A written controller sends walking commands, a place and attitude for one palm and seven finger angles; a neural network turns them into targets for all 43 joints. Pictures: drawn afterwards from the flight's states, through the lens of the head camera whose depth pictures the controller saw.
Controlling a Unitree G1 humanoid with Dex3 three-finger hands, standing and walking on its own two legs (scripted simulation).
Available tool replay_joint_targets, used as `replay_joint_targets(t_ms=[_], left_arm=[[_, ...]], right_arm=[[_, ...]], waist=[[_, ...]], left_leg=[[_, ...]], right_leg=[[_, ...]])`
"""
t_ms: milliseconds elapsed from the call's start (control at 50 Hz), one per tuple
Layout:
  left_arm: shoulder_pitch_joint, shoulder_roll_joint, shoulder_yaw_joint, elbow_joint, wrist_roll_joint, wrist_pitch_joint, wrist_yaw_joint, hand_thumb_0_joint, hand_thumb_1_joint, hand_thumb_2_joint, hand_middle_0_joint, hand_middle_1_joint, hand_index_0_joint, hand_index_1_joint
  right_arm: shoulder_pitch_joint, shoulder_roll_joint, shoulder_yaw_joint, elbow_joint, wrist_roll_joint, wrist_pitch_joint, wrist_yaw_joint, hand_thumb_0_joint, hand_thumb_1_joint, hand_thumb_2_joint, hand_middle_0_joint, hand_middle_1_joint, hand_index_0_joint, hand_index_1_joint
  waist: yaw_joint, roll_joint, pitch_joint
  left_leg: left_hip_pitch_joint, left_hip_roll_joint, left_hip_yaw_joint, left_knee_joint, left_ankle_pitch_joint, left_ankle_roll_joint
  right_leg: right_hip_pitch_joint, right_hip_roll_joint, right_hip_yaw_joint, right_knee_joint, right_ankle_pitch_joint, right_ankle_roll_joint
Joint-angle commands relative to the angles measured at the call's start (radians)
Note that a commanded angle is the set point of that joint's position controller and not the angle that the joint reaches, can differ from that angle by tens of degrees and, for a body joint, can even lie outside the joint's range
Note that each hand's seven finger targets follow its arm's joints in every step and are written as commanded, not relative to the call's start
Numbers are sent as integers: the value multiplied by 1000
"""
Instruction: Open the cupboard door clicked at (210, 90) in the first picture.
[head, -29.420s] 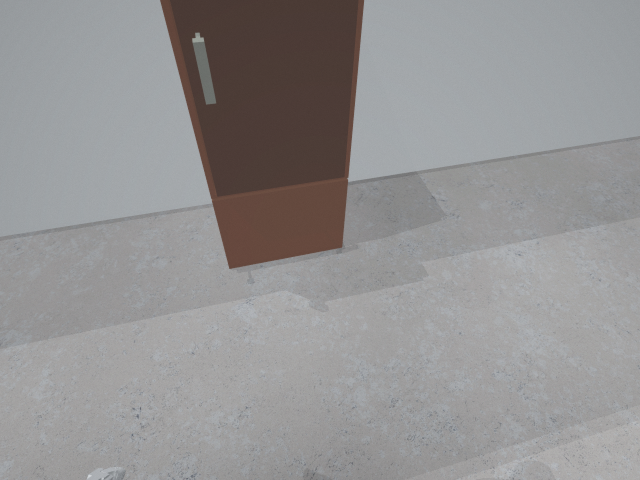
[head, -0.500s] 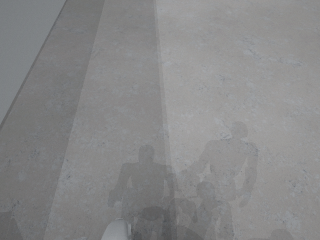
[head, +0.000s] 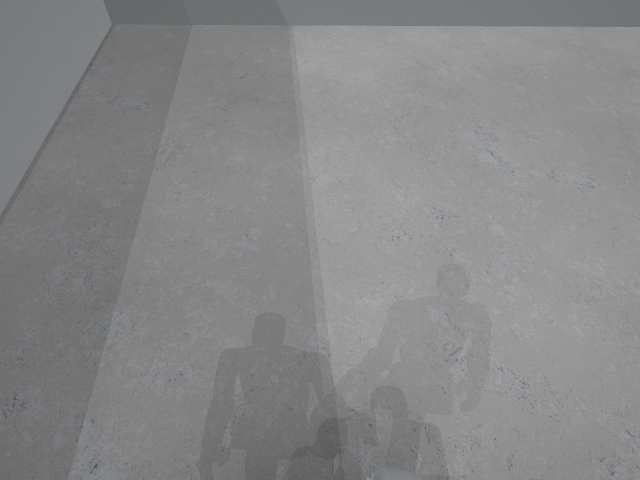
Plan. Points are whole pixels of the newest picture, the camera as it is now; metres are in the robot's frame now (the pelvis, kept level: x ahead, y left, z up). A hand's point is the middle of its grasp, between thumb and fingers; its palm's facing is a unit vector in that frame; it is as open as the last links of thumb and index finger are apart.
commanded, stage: turn to face it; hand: left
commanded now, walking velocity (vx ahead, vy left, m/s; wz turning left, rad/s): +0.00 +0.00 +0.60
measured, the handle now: out of the picture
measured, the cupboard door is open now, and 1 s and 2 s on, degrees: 40 40 40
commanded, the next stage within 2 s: none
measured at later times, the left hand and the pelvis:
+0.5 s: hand (199, 465) +0.16 +0.19 -0.19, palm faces +0.32 -0.93 -0.16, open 7.3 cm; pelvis +0.12 -0.01 -0.02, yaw +18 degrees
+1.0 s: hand out of the picture +0.11 +0.17 -0.15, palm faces +0.56 -0.77 -0.30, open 7.4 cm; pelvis +0.17 -0.04 +0.00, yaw +35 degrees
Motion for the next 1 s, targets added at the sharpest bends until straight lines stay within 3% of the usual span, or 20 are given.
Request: replay_joint_targets(t_ms=[0, 120, 140, 180, 200, 240, 300, 440, 460, 480, 500, 540, 620, 780, 800, 820, 840, 860, 900, 980], left_arm=[[44, -3, -9, -59, 4, 1, 2, 0, 900, 900, -200, -300, -200, -300], [-34, 100, 19, -105, -3, -1, 8, 0, 900, 900, -200, -300, -200, -300], [3, 154, 31, -101, -2, -11, 15, 0, 900, 900, -200, -300, -200, -300], [115, 295, 54, -92, -1, -16, 30, 0, 900, 900, -200, -300, -200, -300], [78, 273, 52, -104, -3, -17, 39, 0, 900, 900, -200, -300, -200, -300], [-28, 224, 37, -142, -3, -5, 47, 0, 900, 900, -200, -300, -200, -300], [-137, 207, 36, -189, 7, 4, 46, 0, 900, 900, -200, -300, -200, -300], [-131, 229, 57, -215, -2, 20, 26, 0, 900, 900, -200, -300, -200, -300], [-117, 183, 50, -238, -7, 29, 21, 0, 900, 900, -200, -300, -200, -300], [-167, 125, 33, -292, -12, 34, 20, 0, 900, 900, -200, -300, -200, -300], [-225, 156, 33, -316, 2, 40, 25, 0, 900, 900, -200, -300, -200, -300], [-240, 144, 41, -288, 3, 37, 21, 0, 900, 900, -200, -300, -200, -300], [-155, 148, 39, -246, -3, 41, 12, 0, 900, 900, -200, -300, -200, -300], [-59, 168, 35, -253, -9, 33, 17, 0, 900, 900, -200, -300, -200, -300], [-14, 188, 42, -247, -7, 25, 20, 0, 900, 900, -200, -300, -200, -300], [15, 262, 56, -251, 8, 12, 28, 0, 900, 900, -200, -300, -200, -300], [6, 337, 65, -263, 16, 11, 32, 0, 900, 900, -200, -300, -200, -300], [-15, 321, 60, -272, 7, 12, 38, 0, 900, 900, -200, -300, -200, -300], [-118, 254, 41, -284, 4, 11, 41, 0, 900, 900, -200, -300, -200, -300], [-116, 234, 37, -283, 8, 8, 41, 0, 900, 900, -200, -300, -200, -300]], right_arm=[[114, -109, -8, 7, 4, 6, 9, 0, -900, -900, 200, 300, 200, 300], [123, -158, -22, 8, 5, 53, 14, 0, -900, -900, 200, 300, 200, 300], [131, -137, -21, 1, 10, 56, 18, 0, -900, -900, 200, 300, 200, 300], [164, -87, -23, -27, 15, 67, 26, 0, -900, -900, 200, 300, 200, 300], [133, -92, -26, -33, 15, 74, 21, 0, -900, -900, 200, 300, 200, 300], [101, -95, -31, -34, 16, 88, 31, 0, -900, -900, 200, 300, 200, 300], [107, -53, -25, -42, 13, 113, 51, 0, -900, -900, 200, 300, 200, 300], [114, -125, -44, -95, 5, 101, 64, 0, -900, -900, 200, 300, 200, 300], [159, -217, -65, -106, 0, 93, 62, 0, -900, -900, 200, 300, 200, 300], [213, -331, -94, -114, -7, 90, 50, 0, -900, -900, 200, 300, 200, 300], [234, -347, -95, -105, -9, 90, 39, 0, -900, -900, 200, 300, 200, 300], [107, -299, -84, -138, -6, 82, 22, 0, -900, -900, 200, 300, 200, 300], [18, -264, -68, -171, -3, 71, 19, 0, -900, -900, 200, 300, 200, 300], [-86, -286, -86, -209, 0, 105, 35, 0, -900, -900, 200, 300, 200, 300], [-109, -272, -84, -218, 7, 107, 37, 0, -900, -900, 200, 300, 200, 300], [-99, -214, -78, -231, 17, 107, 44, 0, -900, -900, 200, 300, 200, 300], [-115, -172, -70, -252, 17, 105, 51, 0, -900, -900, 200, 300, 200, 300], [-119, -215, -78, -247, 10, 114, 53, 0, -900, -900, 200, 300, 200, 300], [-109, -193, -75, -205, 9, 129, 61, 0, -900, -900, 200, 300, 200, 300], [-122, -148, -57, -181, 13, 136, 76, 0, -900, -900, 200, 300, 200, 300]], waist=[[-9, 146, -23], [10, 157, -26], [26, 63, -60], [62, -244, -176], [61, -267, -184], [14, -171, -152], [-44, -148, -75], [-83, -43, -105], [-108, 208, -152], [-152, 433, -165], [-167, 280, -189], [-115, 311, -131], [-59, 189, -152], [-20, 204, -115], [8, 159, -115], [21, -67, -123], [31, -318, -99], [21, -219, -105], [-34, -197, -63], [-32, -160, -76]], left_leg=[[-117, 217, -150, -233, 479, 115], [-156, 173, -243, -93, 277, 47], [-230, 122, -208, -2, 162, 0], [-342, -21, -75, 479, -426, -80], [-384, 26, -132, 644, -423, -84], [-377, 75, -153, 727, -318, -93], [-257, 84, -95, 552, -245, -101], [28, 30, -12, 23, 58, -88], [142, 197, -264, -83, 245, -15], [169, 446, -608, -173, 541, 153], [130, 461, -616, -180, 365, 197], [56, 350, -524, -176, 277, 145], [110, 255, -356, -129, 480, 108], [-87, 192, -414, -86, 268, 81], [-161, 148, -395, -30, 183, 45], [-306, 36, -300, 147, -25, -24], [-402, -93, -154, 431, -354, -89], [-362, -36, -219, 617, -352, -79], [-374, 13, -208, 764, -227, -95], [-287, 23, -121, 561, -183, -117]], right_leg=[[151, -30, -44, -332, 91, 28], [319, 13, -83, -610, 211, 38], [459, -74, 0, -666, 348, 19], [573, -476, 293, -789, 630, -168], [548, -472, 305, -791, 672, -207], [448, -393, 141, -780, 592, -171], [255, -340, -49, -812, 444, -103], [191, -285, -182, -567, 307, -5], [49, -185, -209, -364, 56, 56], [-140, -62, -157, -126, -388, 109], [-140, -54, -29, 11, -331, 81], [-196, -59, 34, 69, -173, 81], [-109, -35, 20, -81, -78, 99], [232, 48, -39, -554, 33, 75], [334, 26, -29, -692, 111, 67], [447, -156, 165, -862, 93, 15], [415, -416, 419, -928, 200, -113], [328, -452, 389, -905, 239, -171], [295, -323, 213, -845, 338, -141], [329, -270, 1, -804, 475, -96]])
